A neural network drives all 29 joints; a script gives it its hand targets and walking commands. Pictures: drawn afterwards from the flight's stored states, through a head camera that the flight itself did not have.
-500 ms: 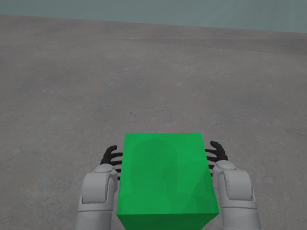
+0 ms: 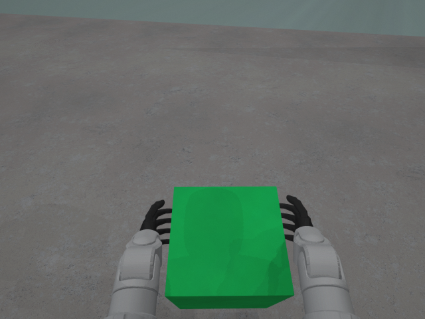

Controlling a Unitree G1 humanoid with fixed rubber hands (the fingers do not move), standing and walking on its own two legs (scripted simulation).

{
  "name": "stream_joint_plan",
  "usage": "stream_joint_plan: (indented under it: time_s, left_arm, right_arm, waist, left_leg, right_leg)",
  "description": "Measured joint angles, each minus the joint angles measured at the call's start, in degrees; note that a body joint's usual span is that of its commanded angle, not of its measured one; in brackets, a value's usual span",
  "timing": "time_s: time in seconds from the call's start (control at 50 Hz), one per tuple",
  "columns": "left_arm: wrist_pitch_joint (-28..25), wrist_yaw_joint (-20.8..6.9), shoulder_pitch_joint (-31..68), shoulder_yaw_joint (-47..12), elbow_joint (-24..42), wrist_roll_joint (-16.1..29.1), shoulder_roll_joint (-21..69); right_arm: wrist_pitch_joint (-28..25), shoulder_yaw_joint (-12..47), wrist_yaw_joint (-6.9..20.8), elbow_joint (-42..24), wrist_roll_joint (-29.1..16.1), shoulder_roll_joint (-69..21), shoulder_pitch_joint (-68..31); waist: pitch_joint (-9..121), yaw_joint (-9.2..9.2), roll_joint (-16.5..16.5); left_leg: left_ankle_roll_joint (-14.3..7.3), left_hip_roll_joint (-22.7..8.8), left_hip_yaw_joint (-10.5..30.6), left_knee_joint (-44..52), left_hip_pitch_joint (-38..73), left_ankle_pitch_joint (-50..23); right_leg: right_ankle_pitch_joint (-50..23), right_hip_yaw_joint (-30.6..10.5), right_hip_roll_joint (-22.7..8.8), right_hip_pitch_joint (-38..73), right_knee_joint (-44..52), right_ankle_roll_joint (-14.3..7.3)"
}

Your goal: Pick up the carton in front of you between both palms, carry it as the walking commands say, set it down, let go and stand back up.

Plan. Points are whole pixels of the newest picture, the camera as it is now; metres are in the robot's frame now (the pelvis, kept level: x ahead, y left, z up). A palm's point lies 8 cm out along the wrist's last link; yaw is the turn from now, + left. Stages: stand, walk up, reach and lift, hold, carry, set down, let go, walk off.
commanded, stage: carry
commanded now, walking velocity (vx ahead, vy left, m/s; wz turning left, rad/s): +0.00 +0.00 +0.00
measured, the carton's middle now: (224, 252) +0.31 +0.00 -0.06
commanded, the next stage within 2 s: hold in 0.38 s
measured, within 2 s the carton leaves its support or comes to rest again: neither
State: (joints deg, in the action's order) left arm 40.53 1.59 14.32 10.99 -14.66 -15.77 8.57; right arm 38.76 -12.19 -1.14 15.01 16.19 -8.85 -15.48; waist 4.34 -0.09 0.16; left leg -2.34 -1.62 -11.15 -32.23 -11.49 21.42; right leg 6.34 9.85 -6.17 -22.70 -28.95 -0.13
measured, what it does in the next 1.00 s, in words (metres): shifts its weight, turning left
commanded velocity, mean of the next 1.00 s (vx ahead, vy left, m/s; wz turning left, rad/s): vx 0.00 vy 0.00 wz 0.00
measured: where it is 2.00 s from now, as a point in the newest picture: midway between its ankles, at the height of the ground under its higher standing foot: outside the picture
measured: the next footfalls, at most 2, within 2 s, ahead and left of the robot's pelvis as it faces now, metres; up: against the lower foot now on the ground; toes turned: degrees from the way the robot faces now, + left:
none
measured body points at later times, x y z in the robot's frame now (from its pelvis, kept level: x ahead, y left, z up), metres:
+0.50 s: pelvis +0.00 +0.00 +0.01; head -0.02 +0.00 +0.46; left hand +0.28 +0.17 +0.03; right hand +0.30 -0.13 +0.04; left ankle -0.04 +0.08 -0.73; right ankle +0.09 -0.15 -0.73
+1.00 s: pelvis -0.01 -0.07 -0.01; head +0.04 -0.06 +0.44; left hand +0.30 +0.18 -0.02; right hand +0.37 -0.11 -0.01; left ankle -0.04 +0.08 -0.73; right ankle +0.09 -0.16 -0.73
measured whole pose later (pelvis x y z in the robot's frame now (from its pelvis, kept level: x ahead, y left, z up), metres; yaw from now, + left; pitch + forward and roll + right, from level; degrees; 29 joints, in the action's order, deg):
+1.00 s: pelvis -0.01 -0.07 -0.01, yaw +16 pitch +3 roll +0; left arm 25.3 -5.2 33.7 28.1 -38.0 -28.2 7.3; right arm 27.4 -28.5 -4.2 29.6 24.5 -14.6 -31.8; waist -4.0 -1.3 1.0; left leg -0.3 0.8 7.5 -37.3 -21.3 18.9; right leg 10.5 -3.0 2.6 -25.8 -33.8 -0.1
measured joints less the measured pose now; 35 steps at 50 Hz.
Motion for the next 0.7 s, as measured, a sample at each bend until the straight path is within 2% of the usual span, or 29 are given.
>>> stream_joint_plan:
  time_s: [0.16, 0.38, 0.4, 0.46, 0.54, 0.64, 0.7]
  left_arm:
    - [1.4, 0.7, -1.4, -1.5, 4.0, 1.6, -0.3]
    - [2.7, 1.0, -2.5, -2.4, 4.5, 1.9, -0.5]
    - [2.0, 0.9, -2.2, -2.2, 4.0, 1.8, -0.4]
    - [-0.7, 0.3, -1.3, -2.3, 1.3, 0.9, -0.2]
    - [-1.9, 0.9, -1.0, -1.3, -0.2, 0.6, -0.2]
    - [-1.3, 0.5, -1.4, 0.1, 0.1, 1.4, -0.3]
    - [-1.3, -0.6, -0.4, 1.1, -1.2, 1.0, -0.1]
  right_arm:
    - [1.5, 1.5, -0.7, -4.0, -1.9, 0.3, 1.5]
    - [2.7, 2.3, -0.9, -4.6, -2.2, 0.6, 2.7]
    - [2.6, 2.2, -0.9, -4.9, -2.2, 0.6, 2.7]
    - [1.8, 2.3, -0.1, -7.4, -1.9, 0.9, 4.6]
    - [1.0, 2.8, 0.7, -6.8, -2.3, 1.0, 4.9]
    - [0.3, 2.2, 0.7, -2.8, -0.7, 0.5, 2.3]
    - [0.2, 0.4, 0.3, -0.2, 0.7, 0.0, 0.0]
  waist:
    - [0.0, 0.02, 0.1]
    - [0.1, 0.09, 0.2]
    - [-1.2, -0.27, 0.5]
    - [-4.9, -1.81, 1.2]
    - [-6.7, -0.98, 0.5]
    - [-6.6, 0.33, 0.5]
    - [-6.4, 0.32, 1.1]
  left_leg:
    - [-0.2, -0.1, 0.0, -0.7, -0.7, 0.4]
    - [-0.4, 0.0, -0.2, -1.0, -0.5, 0.6]
    - [-0.6, 0.0, 0.3, -0.6, 0.5, 0.4]
    - [-0.7, 1.4, 4.5, 3.1, 4.5, -2.0]
    - [-0.3, 3.3, 8.9, 7.4, 7.7, -5.1]
    - [0.7, 4.1, 13.3, 8.7, 8.7, -6.5]
    - [1.4, 3.9, 15.1, 8.3, 8.5, -6.6]
  right_leg:
    - [0.0, 0.0, -0.1, -0.5, -0.2, 0.2]
    - [-0.1, -0.1, -0.2, -0.2, -0.2, 0.5]
    - [-0.8, -1.3, 0.5, 1.2, 0.5, 0.3]
    - [-0.6, -8.9, 3.2, 7.1, 4.4, 0.7]
    - [-0.3, -14.9, 4.3, 11.7, 7.3, 2.1]
    - [0.6, -15.7, 4.8, 13.8, 7.8, 2.6]
    - [1.0, -15.0, 5.3, 14.3, 7.4, 2.8]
